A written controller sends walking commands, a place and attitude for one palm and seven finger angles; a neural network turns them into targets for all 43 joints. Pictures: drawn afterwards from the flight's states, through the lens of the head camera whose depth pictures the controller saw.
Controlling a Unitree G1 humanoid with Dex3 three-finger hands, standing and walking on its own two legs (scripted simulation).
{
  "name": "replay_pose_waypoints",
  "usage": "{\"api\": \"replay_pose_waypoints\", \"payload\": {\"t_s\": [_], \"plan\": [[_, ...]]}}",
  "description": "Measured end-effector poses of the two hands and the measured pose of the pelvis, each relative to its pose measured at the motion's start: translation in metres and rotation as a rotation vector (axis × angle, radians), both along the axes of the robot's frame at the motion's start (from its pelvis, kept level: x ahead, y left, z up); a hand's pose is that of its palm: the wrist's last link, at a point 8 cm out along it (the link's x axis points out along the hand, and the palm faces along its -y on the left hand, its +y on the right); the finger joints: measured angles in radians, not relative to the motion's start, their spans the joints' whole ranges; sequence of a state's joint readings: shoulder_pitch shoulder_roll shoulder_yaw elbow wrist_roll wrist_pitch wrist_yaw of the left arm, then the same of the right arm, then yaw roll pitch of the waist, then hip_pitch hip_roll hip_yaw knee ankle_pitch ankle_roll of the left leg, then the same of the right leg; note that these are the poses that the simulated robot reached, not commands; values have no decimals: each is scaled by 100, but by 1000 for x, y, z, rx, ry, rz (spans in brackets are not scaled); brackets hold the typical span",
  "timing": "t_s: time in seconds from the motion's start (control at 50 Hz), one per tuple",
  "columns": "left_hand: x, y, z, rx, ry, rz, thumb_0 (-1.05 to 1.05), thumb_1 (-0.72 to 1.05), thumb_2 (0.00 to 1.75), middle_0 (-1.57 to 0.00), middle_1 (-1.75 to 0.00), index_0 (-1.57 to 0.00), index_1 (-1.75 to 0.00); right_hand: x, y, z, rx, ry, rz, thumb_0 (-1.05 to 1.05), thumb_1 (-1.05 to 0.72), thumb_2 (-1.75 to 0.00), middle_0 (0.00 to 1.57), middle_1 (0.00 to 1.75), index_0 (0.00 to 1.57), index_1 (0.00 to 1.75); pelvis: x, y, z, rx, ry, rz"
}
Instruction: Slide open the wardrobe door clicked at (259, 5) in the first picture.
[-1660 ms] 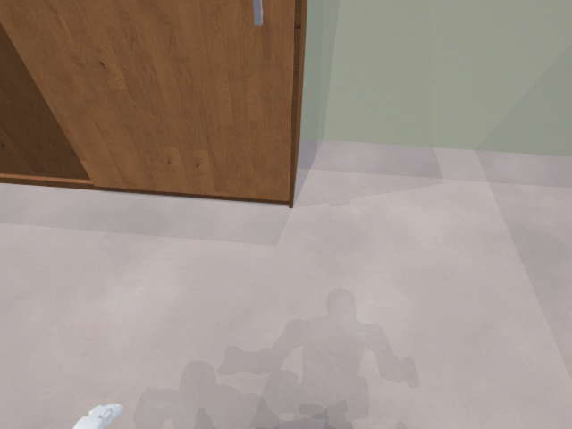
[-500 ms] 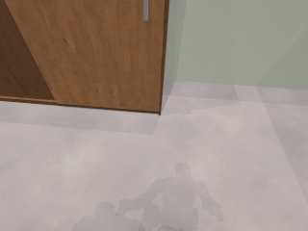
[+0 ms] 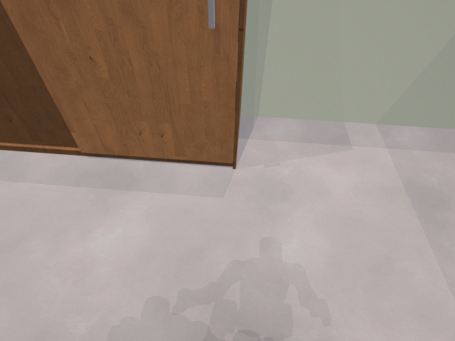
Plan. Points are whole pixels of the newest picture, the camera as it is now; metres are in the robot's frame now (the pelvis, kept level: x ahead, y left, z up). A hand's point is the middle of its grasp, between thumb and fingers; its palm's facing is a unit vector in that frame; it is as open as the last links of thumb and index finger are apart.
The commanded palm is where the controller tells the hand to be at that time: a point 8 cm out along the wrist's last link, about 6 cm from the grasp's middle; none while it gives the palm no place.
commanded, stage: walk to a spot facing it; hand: right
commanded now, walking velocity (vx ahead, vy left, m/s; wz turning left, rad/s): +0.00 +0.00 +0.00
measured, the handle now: out of the picture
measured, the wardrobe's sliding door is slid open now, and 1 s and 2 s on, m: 0.00 0.00 0.00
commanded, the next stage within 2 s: none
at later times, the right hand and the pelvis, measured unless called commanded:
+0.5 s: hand out of the picture +0.06 -0.18 -0.19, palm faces -0.14 +0.96 -0.24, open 7.4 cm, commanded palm none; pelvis +0.00 +0.02 -0.03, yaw +11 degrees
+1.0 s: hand (337, 338) +0.19 -0.22 -0.20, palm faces -0.34 +0.92 -0.18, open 7.4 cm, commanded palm none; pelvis +0.14 -0.03 -0.02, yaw +28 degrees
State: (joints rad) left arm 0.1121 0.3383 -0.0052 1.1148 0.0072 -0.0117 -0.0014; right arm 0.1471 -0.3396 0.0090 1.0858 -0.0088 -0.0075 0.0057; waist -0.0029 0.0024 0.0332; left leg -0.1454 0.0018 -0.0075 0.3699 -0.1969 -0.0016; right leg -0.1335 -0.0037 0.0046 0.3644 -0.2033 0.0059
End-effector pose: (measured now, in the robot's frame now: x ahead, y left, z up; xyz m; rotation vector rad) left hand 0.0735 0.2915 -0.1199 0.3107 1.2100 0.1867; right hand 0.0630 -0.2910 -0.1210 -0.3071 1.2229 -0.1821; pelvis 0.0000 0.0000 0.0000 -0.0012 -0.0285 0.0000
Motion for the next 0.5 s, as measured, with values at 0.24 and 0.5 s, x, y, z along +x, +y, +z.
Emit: {"api": "replay_pose_waypoints", "payload": {"t_s": [0.24,0.5], "plan": [[2,-5,-2,0,-33,36,0,91,90,-20,-30,-20,-30,3,4,-5,2,17,12,1,-91,-90,20,30,20,30,-1,-2,-3,-1,6,46],[-61,-16,-48,-114,9,200,0,91,90,-20,-30,-20,-30,-3,61,-32,87,52,98,1,-91,-90,20,30,20,30,-3,16,-29,-5,2,187]]}}
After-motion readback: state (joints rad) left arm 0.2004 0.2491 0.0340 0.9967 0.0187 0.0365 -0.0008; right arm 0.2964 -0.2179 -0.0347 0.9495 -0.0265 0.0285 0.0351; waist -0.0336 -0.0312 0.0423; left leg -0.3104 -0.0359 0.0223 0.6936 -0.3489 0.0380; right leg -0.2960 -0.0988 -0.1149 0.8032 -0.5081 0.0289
